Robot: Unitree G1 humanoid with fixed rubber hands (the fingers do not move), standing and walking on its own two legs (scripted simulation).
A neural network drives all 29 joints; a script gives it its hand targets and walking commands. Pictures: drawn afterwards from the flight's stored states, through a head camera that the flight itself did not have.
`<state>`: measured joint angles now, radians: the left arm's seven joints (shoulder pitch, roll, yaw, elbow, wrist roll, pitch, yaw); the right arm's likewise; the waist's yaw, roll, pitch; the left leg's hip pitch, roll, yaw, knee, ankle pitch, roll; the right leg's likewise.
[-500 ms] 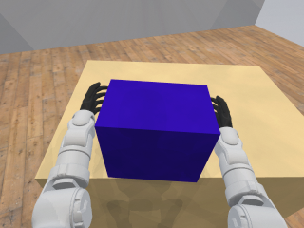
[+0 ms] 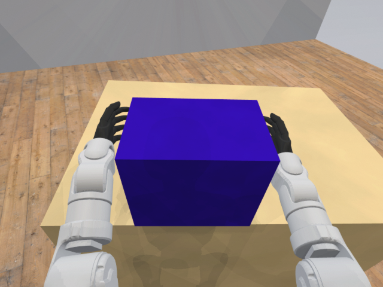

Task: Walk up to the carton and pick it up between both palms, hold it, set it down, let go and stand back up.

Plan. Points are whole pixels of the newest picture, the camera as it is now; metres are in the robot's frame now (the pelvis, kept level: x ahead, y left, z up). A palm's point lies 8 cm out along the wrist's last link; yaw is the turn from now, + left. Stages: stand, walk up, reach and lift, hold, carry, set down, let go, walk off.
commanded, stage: reach and lift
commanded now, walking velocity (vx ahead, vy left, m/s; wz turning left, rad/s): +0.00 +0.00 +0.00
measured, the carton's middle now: (194, 165) +0.38 -0.02 +0.08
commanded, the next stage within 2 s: hold in 1.28 s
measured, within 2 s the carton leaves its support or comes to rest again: neither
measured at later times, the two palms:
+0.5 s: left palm (97, 137) +0.37 +0.17 +0.18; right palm (281, 141) +0.36 -0.19 +0.17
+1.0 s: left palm (90, 129) +0.36 +0.18 +0.20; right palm (281, 132) +0.36 -0.19 +0.19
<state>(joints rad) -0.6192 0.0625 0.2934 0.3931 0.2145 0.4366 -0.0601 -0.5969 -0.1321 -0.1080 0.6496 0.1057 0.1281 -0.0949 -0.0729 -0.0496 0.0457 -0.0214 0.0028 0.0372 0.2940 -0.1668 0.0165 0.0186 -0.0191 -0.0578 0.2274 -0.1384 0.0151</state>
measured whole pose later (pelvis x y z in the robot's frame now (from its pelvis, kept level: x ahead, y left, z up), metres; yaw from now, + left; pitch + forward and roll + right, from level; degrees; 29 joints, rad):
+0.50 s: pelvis +0.00 -0.01 +0.00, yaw +0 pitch -6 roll -1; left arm -0.57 0.06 0.31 0.17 0.21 0.60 -0.07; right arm -0.61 -0.16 -0.04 0.52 0.19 0.25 -0.12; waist -0.07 -0.05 0.02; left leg -0.03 0.01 0.02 0.30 -0.16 0.01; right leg 0.01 -0.01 -0.06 0.24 -0.14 0.00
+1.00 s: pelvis +0.00 -0.01 +0.00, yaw +0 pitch -6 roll -1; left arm -0.61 0.06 0.32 0.12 0.23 0.70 -0.07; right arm -0.67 -0.17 -0.04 0.52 0.22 0.33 -0.12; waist -0.07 -0.04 0.01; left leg -0.04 0.01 0.02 0.30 -0.16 0.01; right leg 0.00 -0.01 -0.05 0.24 -0.14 0.01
